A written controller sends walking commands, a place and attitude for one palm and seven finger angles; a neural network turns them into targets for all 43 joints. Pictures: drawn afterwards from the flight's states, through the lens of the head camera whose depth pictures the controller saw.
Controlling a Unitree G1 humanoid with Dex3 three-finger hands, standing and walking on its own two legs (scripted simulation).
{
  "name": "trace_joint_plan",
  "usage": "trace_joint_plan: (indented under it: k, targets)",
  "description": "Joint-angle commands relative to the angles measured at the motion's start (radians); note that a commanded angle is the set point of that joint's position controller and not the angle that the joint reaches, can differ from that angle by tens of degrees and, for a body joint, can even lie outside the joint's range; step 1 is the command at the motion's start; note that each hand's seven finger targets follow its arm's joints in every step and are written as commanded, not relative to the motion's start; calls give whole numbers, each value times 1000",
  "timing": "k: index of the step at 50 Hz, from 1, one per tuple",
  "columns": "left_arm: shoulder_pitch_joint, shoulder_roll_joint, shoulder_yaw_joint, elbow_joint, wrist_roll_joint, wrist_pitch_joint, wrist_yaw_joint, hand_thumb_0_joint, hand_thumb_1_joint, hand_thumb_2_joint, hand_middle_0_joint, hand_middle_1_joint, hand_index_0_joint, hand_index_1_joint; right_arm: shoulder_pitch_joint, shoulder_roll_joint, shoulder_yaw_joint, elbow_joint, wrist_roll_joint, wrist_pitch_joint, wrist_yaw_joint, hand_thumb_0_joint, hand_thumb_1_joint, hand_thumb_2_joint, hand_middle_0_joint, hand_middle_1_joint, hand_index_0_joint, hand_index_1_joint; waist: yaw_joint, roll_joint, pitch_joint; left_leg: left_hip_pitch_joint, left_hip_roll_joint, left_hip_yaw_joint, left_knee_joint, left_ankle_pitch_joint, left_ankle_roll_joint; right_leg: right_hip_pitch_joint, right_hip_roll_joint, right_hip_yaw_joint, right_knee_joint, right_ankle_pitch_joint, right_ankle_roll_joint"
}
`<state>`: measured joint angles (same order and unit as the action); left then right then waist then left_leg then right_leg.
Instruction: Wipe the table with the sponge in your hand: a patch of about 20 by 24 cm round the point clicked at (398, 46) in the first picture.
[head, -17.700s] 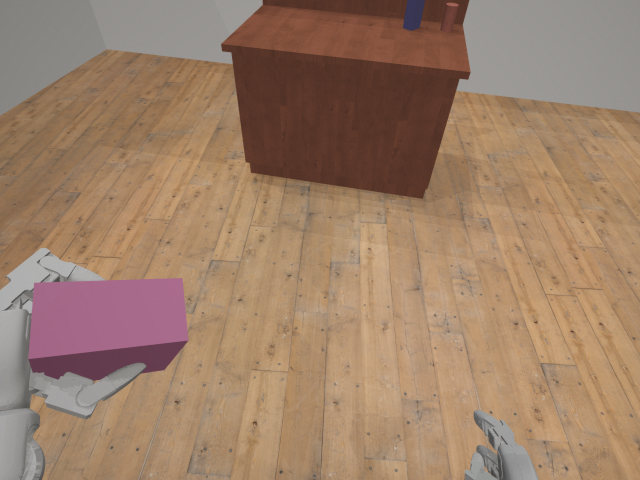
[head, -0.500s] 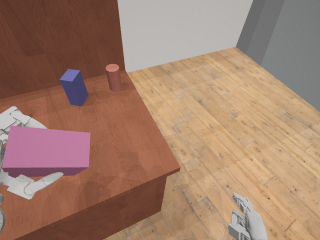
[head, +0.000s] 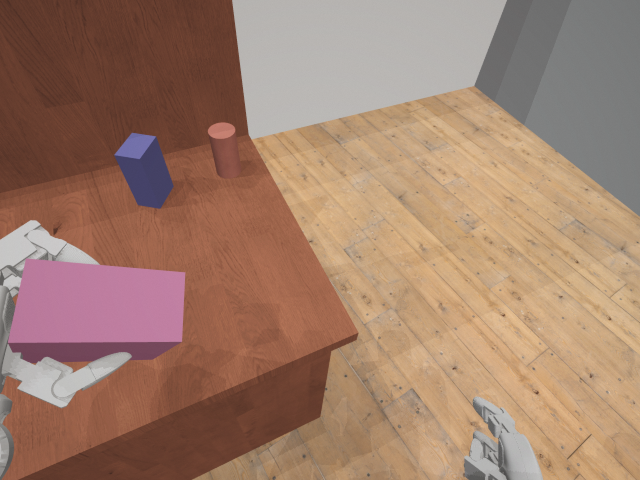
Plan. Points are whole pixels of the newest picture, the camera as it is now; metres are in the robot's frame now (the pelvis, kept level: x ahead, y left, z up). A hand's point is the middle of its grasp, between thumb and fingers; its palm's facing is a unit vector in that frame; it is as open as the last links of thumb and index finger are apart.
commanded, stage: shuffle to correct the standing spot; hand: left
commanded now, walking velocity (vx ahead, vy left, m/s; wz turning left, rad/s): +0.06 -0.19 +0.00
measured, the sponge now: (123, 318) +0.23 +0.20 +0.14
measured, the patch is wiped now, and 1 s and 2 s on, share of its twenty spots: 0.00 0.00 0.00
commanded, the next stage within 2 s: none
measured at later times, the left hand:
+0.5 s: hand (63, 315) +0.23 +0.25 +0.16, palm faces +0.30 -0.86 -0.41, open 10.3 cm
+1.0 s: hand (60, 315) +0.23 +0.25 +0.16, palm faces +0.30 -0.85 -0.43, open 10.3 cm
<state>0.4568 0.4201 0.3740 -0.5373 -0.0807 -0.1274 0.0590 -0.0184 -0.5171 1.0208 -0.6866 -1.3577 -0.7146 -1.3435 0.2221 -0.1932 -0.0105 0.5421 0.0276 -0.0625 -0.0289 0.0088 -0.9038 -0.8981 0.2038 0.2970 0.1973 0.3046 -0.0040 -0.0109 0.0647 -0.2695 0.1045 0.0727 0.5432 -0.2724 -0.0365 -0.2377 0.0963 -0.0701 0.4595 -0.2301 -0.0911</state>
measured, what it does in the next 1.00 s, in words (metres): stands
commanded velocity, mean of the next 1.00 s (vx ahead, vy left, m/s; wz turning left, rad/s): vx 0.05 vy -0.19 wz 0.00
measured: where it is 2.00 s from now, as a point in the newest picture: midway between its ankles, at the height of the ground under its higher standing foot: outside the picture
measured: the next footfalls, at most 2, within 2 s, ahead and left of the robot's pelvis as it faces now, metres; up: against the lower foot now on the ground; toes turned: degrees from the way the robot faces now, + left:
none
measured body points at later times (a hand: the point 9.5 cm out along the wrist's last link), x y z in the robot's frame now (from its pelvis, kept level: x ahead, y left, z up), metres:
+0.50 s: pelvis +0.00 +0.00 +0.00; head +0.04 +0.02 +0.45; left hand +0.20 +0.29 +0.18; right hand +0.18 -0.23 -0.08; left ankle +0.01 +0.14 -0.74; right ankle +0.01 -0.06 -0.74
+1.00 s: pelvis +0.00 +0.00 +0.00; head +0.04 +0.02 +0.45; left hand +0.20 +0.29 +0.18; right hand +0.17 -0.23 -0.08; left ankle +0.01 +0.14 -0.74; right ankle +0.01 -0.06 -0.74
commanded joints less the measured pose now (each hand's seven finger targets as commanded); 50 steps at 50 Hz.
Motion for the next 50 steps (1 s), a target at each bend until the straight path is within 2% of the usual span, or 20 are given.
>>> trace_joint_plan:
  k: [1, 5, 9, 13, 14, 15, 17, 19, 20, 22, 25, 28, 30, 35, 37, 39, 41, 43, 48, 50]
  targets:
    - [-51, 177, 141, -206, -13, -62, 28, 0, 100, 1300, -1200, -1600, -1200, -1600, -74, -126, -51, -153, 5, -47, -12, 0, -900, -900, 200, 300, 200, 300, 1, 56, -181, 101, 65, -87, -37, 138, 75, 19, -167, 159, -90, 229, 48]
    - [-51, 179, 141, -209, -17, -61, 29, 0, 100, 1300, -1200, -1600, -1200, -1600, -77, -125, -51, -150, 10, -44, -10, 0, -900, -900, 200, 300, 200, 300, 1, 58, -173, 102, 53, -83, -30, 118, 71, 11, -173, 168, -99, 231, 41]
    - [-56, 180, 144, -211, -13, -61, 30, 0, 100, 1300, -1200, -1600, -1200, -1600, -75, -124, -51, -153, 6, -40, -9, 0, -900, -900, 200, 300, 200, 300, 3, 44, -177, 92, 63, -90, -34, 115, 77, 26, -171, 166, -100, 223, 54]
    - [-58, 176, 137, -219, -12, -61, 31, 0, 100, 1300, -1200, -1600, -1200, -1600, -82, -124, -50, -155, 7, -39, -10, 0, -900, -900, 200, 300, 200, 300, 2, 85, -170, 88, 75, -100, -53, 124, 79, 29, -163, 152, -93, 206, 57]
    - [-60, 178, 140, -216, -11, -61, 32, 0, 100, 1300, -1200, -1600, -1200, -1600, -79, -124, -50, -153, 6, -37, -9, 0, -900, -900, 200, 300, 200, 300, 4, 72, -168, 78, 76, -101, -52, 104, 80, 35, -164, 153, -99, 194, 61]
    - [-52, 179, 137, -226, -13, -61, 32, 0, 100, 1300, -1200, -1600, -1200, -1600, -85, -125, -51, -151, 11, -38, -11, 0, -900, -900, 200, 300, 200, 300, 2, 87, -170, 102, 74, -103, -61, 119, 79, 21, -158, 152, -96, 204, 53]
    - [-62, 172, 132, -217, -12, -59, 32, 0, 100, 1300, -1200, -1600, -1200, -1600, -82, -125, -50, -153, 5, -36, -11, 0, -900, -900, 200, 300, 200, 300, 2, 91, -164, 83, 80, -105, -65, 106, 81, 29, -157, 148, -95, 185, 62]
    - [-76, 166, 124, -214, -10, -57, 32, 0, 100, 1300, -1200, -1600, -1200, -1600, -81, -125, -51, -154, 8, -36, -9, 0, -900, -900, 200, 300, 200, 300, 2, 82, -153, 77, 72, -99, -58, 73, 77, 20, -159, 157, -107, 168, 54]
    - [-70, 167, 122, -224, -13, -58, 32, 0, 100, 1300, -1200, -1600, -1200, -1600, -84, -125, -49, -151, 12, -38, -11, 0, -900, -900, 200, 300, 200, 300, 0, 99, -152, 93, 72, -107, -71, 87, 78, 9, -154, 149, -101, 177, 47]
    - [-77, 163, 120, -210, -10, -55, 33, 0, 100, 1300, -1200, -1600, -1200, -1600, -84, -124, -48, -154, 7, -36, -11, 0, -900, -900, 200, 300, 200, 300, 2, 92, -152, 72, 80, -111, -81, 56, 82, 23, -151, 146, -100, 141, 60]
    - [-65, 173, 128, -211, -12, -53, 33, 0, 100, 1300, -1200, -1600, -1200, -1600, -83, -125, -48, -152, 10, -36, -11, 0, -900, -900, 200, 300, 200, 300, 1, 89, -158, 96, 78, -111, -77, 105, 80, 18, -150, 142, -98, 182, 51]
    - [-68, 171, 130, -216, -10, -52, 33, 0, 100, 1300, -1200, -1600, -1200, -1600, -83, -123, -51, -153, 6, -34, -9, 0, -900, -900, 200, 300, 200, 300, 2, 76, -185, 109, 83, -102, -47, 171, 80, 44, -159, 145, -95, 243, 59]
    - [-62, 170, 123, -221, -15, -49, 32, 0, 100, 1300, -1200, -1600, -1200, -1600, -83, -124, -51, -152, 9, -35, -9, 0, -900, -900, 200, 300, 200, 300, -2, 70, -187, 120, 70, -96, -33, 202, 73, 42, -163, 145, -90, 286, 46]
    - [-45, 180, 132, -231, -19, -52, 32, 0, 100, 1300, -1200, -1600, -1200, -1600, -86, -125, -51, -153, 10, -32, -7, 0, -900, -900, 200, 300, 200, 300, -3, 88, -185, 115, 73, -107, -42, 204, 73, 40, -164, 142, -84, 276, 41]
    - [-41, 179, 137, -230, -17, -53, 33, 0, 100, 1300, -1200, -1600, -1200, -1600, -87, -123, -48, -157, 5, -30, -7, 0, -900, -900, 200, 300, 200, 300, 0, 93, -177, 89, 87, -118, -57, 181, 78, 48, -156, 133, -83, 237, 56]
    - [-54, 176, 136, -225, -17, -53, 31, 0, 100, 1300, -1200, -1600, -1200, -1600, -84, -126, -50, -156, 7, -29, -6, 0, -900, -900, 200, 300, 200, 300, 0, 87, -163, 78, 85, -115, -57, 134, 76, 37, -157, 140, -94, 204, 53]
    - [-49, 178, 135, -236, -17, -56, 32, 0, 100, 1300, -1200, -1600, -1200, -1600, -83, -127, -49, -155, 6, -32, -9, 0, -900, -900, 200, 300, 200, 300, -2, 119, -169, 77, 91, -127, -82, 139, 78, 42, -149, 125, -81, 191, 51]
    - [-46, 175, 136, -215, -14, -52, 31, 0, 100, 1300, -1200, -1600, -1200, -1600, -85, -126, -49, -155, 5, -32, -9, 0, -900, -900, 200, 300, 200, 300, 2, 104, -163, 76, 96, -122, -76, 125, 81, 36, -148, 132, -91, 181, 61]
    - [-58, 172, 128, -221, -15, -50, 32, 0, 100, 1300, -1200, -1600, -1200, -1600, -78, -129, -53, -153, 5, -34, -9, 0, -900, -900, 200, 300, 200, 300, -1, 75, -179, 88, 83, -116, -53, 149, 76, 41, -158, 138, -93, 218, 50]
    - [-47, 174, 126, -237, -18, -51, 33, 0, 100, 1300, -1200, -1600, -1200, -1600, -78, -130, -54, -150, 10, -35, -10, 0, -900, -900, 200, 300, 200, 300, -3, 84, -199, 118, 74, -110, -45, 180, 73, 39, -162, 142, -87, 258, 42]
